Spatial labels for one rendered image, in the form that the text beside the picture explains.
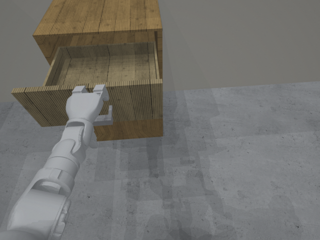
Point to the robot left hand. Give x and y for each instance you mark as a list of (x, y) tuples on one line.
[(88, 106)]

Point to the drawer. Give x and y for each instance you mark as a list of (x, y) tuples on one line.
[(130, 72)]

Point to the left robot upper arm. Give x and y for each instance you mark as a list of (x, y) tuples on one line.
[(40, 216)]

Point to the handle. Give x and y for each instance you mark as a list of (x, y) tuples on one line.
[(103, 120)]

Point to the left robot forearm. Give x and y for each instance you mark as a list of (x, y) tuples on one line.
[(58, 174)]

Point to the cabinet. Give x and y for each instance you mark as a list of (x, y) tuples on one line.
[(98, 22)]

